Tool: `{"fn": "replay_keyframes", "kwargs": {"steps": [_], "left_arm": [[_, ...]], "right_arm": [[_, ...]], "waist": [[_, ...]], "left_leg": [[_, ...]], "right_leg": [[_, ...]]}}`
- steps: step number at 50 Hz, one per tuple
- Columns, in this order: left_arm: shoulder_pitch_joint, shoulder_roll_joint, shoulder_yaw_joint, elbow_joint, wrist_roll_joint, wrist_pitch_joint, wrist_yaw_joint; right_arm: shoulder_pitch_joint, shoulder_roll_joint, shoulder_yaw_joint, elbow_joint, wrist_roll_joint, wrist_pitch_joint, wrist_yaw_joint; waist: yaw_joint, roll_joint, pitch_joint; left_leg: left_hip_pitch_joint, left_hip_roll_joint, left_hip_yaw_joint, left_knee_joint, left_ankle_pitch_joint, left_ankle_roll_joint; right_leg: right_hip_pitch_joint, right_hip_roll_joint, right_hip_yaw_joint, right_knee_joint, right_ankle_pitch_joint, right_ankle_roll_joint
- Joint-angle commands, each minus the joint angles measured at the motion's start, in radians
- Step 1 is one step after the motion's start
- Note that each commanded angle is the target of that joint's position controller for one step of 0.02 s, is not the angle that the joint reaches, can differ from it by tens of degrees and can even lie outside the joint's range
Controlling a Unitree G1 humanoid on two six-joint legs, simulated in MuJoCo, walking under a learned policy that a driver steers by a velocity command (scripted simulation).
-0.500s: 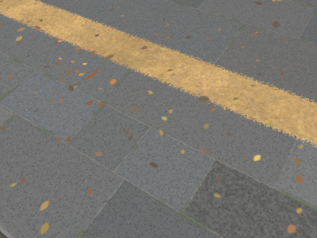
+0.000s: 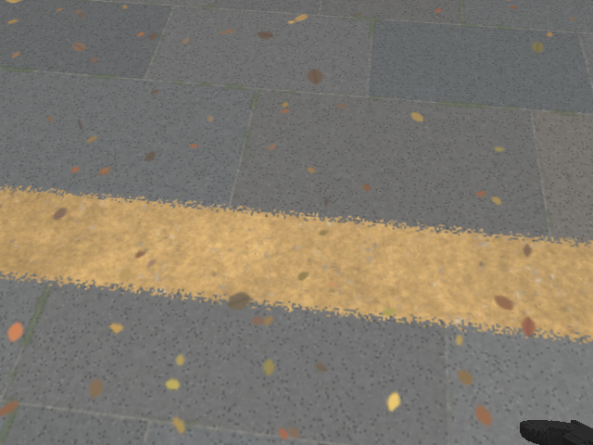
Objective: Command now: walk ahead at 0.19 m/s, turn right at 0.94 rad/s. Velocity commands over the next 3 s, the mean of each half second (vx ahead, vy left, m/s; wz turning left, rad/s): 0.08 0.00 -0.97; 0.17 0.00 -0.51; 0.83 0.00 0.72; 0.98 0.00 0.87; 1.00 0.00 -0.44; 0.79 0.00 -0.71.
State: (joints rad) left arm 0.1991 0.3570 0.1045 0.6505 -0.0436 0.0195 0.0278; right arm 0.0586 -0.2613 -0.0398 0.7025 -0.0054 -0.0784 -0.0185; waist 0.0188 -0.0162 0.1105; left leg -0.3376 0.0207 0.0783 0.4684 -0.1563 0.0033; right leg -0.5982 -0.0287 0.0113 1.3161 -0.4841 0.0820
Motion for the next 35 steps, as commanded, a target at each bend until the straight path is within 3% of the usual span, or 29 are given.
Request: {"fn": "replay_keyframes", "kwargs": {"steps": [1, 2, 4, 8, 10, 11, 12, 13, 14, 15, 16, 17, 19, 23, 25, 27, 28, 29, 30, 31, 32, 33, 35], "left_arm": [[0.056, -0.034, -0.019, -0.087, 0.000, -0.001, -0.021], [0.056, -0.036, -0.022, -0.085, -0.003, -0.003, -0.034], [0.053, -0.007, -0.018, -0.072, 0.009, 0.005, -0.055], [-0.056, 0.069, -0.001, -0.118, 0.018, 0.035, -0.083], [0.012, 0.111, 0.023, -0.107, 0.033, 0.035, -0.080], [0.112, 0.174, 0.049, -0.092, 0.039, 0.031, -0.063], [0.099, 0.313, 0.073, -0.124, 0.042, 0.029, -0.039], [0.062, 0.258, 0.052, -0.176, 0.058, 0.009, -0.042], [0.042, 0.214, 0.040, -0.178, 0.043, -0.007, -0.044], [0.001, 0.200, 0.037, -0.173, 0.028, -0.015, -0.037], [-0.048, 0.184, 0.032, -0.182, 0.021, -0.012, -0.032], [-0.101, 0.178, 0.029, -0.198, 0.025, -0.004, -0.023], [-0.120, 0.172, 0.032, -0.212, 0.041, 0.008, -0.015], [-0.110, 0.178, 0.044, -0.206, 0.021, 0.022, -0.006], [-0.114, 0.172, 0.045, -0.205, 0.021, 0.027, -0.007], [-0.150, 0.150, 0.042, -0.212, 0.015, 0.035, -0.003], [-0.122, 0.103, 0.028, -0.206, 0.017, 0.036, -0.006], [-0.073, 0.028, 0.011, -0.208, 0.015, 0.035, -0.007], [-0.049, 0.114, 0.032, -0.217, 0.025, 0.018, -0.013], [-0.040, 0.175, 0.050, -0.189, 0.017, 0.017, -0.016], [-0.014, 0.178, 0.056, -0.160, 0.018, 0.022, -0.013], [0.015, 0.163, 0.056, -0.137, 0.024, 0.031, -0.007], [-0.014, 0.104, 0.033, -0.141, 0.023, 0.034, -0.006]], "right_arm": [[-0.037, -0.135, -0.048, -0.044, 0.003, -0.018, -0.017], [-0.054, -0.147, -0.052, -0.039, 0.007, -0.014, -0.019], [-0.083, -0.174, -0.062, -0.038, 0.025, -0.008, -0.007], [-0.042, -0.235, -0.084, -0.023, 0.062, -0.012, 0.026], [-0.023, -0.228, -0.084, -0.014, 0.068, -0.005, 0.027], [0.036, -0.202, -0.078, -0.002, 0.055, -0.002, 0.030], [0.109, -0.132, -0.055, -0.047, -0.004, 0.003, 0.035], [0.060, -0.161, -0.047, -0.074, -0.016, 0.006, 0.036], [-0.014, -0.201, -0.055, -0.086, 0.013, 0.010, 0.037], [-0.018, -0.189, -0.051, -0.089, 0.012, 0.015, 0.028], [-0.008, -0.189, -0.051, -0.072, 0.002, 0.019, 0.017], [0.008, -0.195, -0.053, -0.067, -0.005, 0.026, 0.008], [0.032, -0.153, -0.040, -0.053, -0.005, 0.032, 0.012], [0.051, -0.127, -0.032, -0.047, 0.005, 0.043, 0.018], [0.053, -0.130, -0.039, -0.055, 0.007, 0.046, 0.022], [0.107, -0.142, -0.056, -0.043, 0.008, 0.048, 0.025], [0.142, -0.197, -0.075, -0.043, -0.005, 0.054, 0.018], [0.098, -0.262, -0.086, -0.066, -0.028, 0.069, 0.007], [0.048, -0.238, -0.080, -0.092, -0.066, 0.062, 0.003], [-0.025, -0.174, -0.064, -0.124, -0.060, 0.059, -0.009], [-0.075, -0.143, -0.057, -0.133, -0.042, 0.064, -0.021], [-0.087, -0.137, -0.055, -0.140, -0.025, 0.067, -0.032], [-0.034, -0.142, -0.051, -0.127, -0.018, 0.071, -0.042]], "waist": [[0.003, 0.095, -0.192], [0.012, 0.101, -0.218], [0.019, 0.101, -0.220], [0.001, 0.073, -0.160], [0.050, 0.042, -0.188], [0.090, -0.043, -0.225], [0.005, -0.360, -0.267], [0.052, -0.285, -0.448], [0.069, -0.157, -0.398], [0.031, -0.091, -0.322], [-0.002, -0.035, -0.263], [-0.034, -0.038, -0.244], [-0.046, -0.050, -0.258], [-0.034, -0.084, -0.311], [-0.036, -0.120, -0.294], [-0.072, -0.138, -0.275], [-0.070, -0.062, -0.277], [-0.021, 0.217, -0.228], [0.006, 0.303, -0.187], [0.018, 0.235, -0.149], [0.030, 0.185, -0.118], [0.035, 0.145, -0.129], [-0.005, 0.096, -0.122]], "left_leg": [[0.172, 0.283, -0.149, -0.171, 0.549, 0.234], [0.164, 0.270, -0.096, -0.165, 0.533, 0.227], [0.126, 0.252, -0.004, -0.154, 0.491, 0.211], [0.199, 0.278, 0.042, -0.086, 0.438, 0.149], [0.197, 0.231, 0.108, 0.108, 0.479, 0.093], [0.070, 0.176, 0.130, 0.307, 0.356, 0.030], [-0.285, 0.021, 0.158, 0.651, -0.441, -0.066], [-0.374, -0.044, -0.106, 0.828, -0.543, -0.065], [-0.382, -0.015, -0.169, 0.825, -0.465, -0.042], [-0.368, 0.003, -0.175, 0.753, -0.393, -0.032], [-0.347, 0.013, -0.174, 0.667, -0.351, -0.033], [-0.284, 0.013, -0.174, 0.589, -0.313, -0.042], [-0.190, -0.036, -0.149, 0.459, -0.282, -0.063], [-0.058, -0.088, -0.162, 0.268, -0.169, -0.076], [-0.007, -0.098, -0.165, 0.185, -0.137, -0.066], [0.129, -0.073, -0.157, 0.005, -0.011, -0.040], [0.244, 0.067, -0.259, -0.084, -0.020, 0.015], [0.283, 0.305, -0.527, -0.196, -0.062, 0.136], [0.151, 0.421, -0.672, -0.250, -0.116, 0.242], [0.109, 0.365, -0.566, -0.245, -0.170, 0.229], [0.080, 0.286, -0.440, -0.229, -0.159, 0.184], [0.105, 0.244, -0.361, -0.209, -0.112, 0.160], [0.115, 0.213, -0.255, -0.204, 0.034, 0.183]], "right_leg": [[0.001, -0.109, 0.035, -0.227, 0.151, -0.016], [0.066, -0.104, 0.026, -0.318, 0.235, -0.031], [0.192, -0.070, -0.029, -0.453, 0.352, -0.054], [0.230, -0.041, -0.064, -0.665, 0.352, -0.106], [0.366, 0.025, -0.106, -0.793, 0.405, -0.155], [0.561, 0.007, -0.018, -0.851, 0.627, -0.216], [0.795, -0.268, 0.399, -0.822, 1.110, -0.398], [0.824, -0.364, 0.655, -0.905, 0.851, -0.535], [0.750, -0.324, 0.563, -0.941, 0.768, -0.484], [0.660, -0.259, 0.482, -0.937, 0.680, -0.413], [0.567, -0.215, 0.434, -0.940, 0.643, -0.363], [0.472, -0.183, 0.397, -0.945, 0.628, -0.341], [0.400, -0.137, 0.375, -0.937, 0.678, -0.338], [0.349, -0.105, 0.429, -0.907, 0.605, -0.307], [0.313, -0.084, 0.468, -0.899, 0.498, -0.279], [0.232, -0.036, 0.471, -0.855, 0.342, -0.219], [0.119, 0.028, 0.416, -0.744, 0.130, -0.167], [-0.080, 0.187, 0.187, -0.487, -0.121, -0.107], [-0.125, 0.093, 0.160, -0.266, -0.094, -0.067], [-0.111, 0.041, 0.140, -0.167, -0.010, -0.050], [-0.102, 0.027, 0.115, -0.108, 0.057, -0.033], [-0.108, 0.017, 0.094, -0.034, 0.109, -0.018], [-0.100, 0.002, 0.053, -0.009, 0.145, 0.005]]}}
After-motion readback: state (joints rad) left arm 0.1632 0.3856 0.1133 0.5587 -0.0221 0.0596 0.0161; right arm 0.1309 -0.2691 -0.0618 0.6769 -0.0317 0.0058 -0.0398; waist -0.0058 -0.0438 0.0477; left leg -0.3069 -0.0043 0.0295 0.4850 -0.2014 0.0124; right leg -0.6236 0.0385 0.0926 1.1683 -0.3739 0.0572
